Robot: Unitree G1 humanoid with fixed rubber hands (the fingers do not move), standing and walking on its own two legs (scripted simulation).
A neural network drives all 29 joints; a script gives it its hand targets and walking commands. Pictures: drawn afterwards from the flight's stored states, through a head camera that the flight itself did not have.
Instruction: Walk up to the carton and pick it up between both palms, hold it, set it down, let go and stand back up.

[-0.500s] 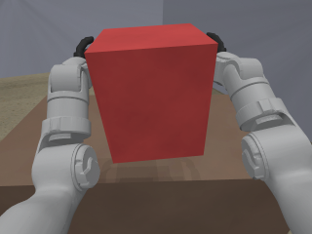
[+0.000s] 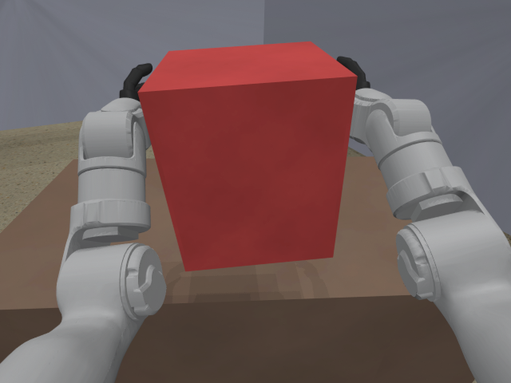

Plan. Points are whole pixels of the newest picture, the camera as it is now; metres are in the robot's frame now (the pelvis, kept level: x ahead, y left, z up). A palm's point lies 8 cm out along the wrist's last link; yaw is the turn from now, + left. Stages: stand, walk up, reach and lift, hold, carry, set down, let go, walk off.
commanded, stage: hold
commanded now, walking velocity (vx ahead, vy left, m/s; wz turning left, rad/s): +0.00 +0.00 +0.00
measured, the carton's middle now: (249, 152) +0.36 +0.00 +0.28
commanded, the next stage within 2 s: none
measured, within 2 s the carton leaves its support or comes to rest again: neither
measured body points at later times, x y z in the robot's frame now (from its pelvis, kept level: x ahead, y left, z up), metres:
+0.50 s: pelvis -0.01 +0.00 +0.00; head -0.10 +0.02 +0.44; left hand +0.39 +0.16 +0.35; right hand +0.38 -0.15 +0.36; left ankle -0.01 +0.11 -0.75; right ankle +0.00 -0.10 -0.75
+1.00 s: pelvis -0.01 +0.00 +0.00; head -0.10 +0.02 +0.44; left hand +0.39 +0.16 +0.34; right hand +0.38 -0.15 +0.35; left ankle -0.01 +0.11 -0.75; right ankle +0.00 -0.10 -0.75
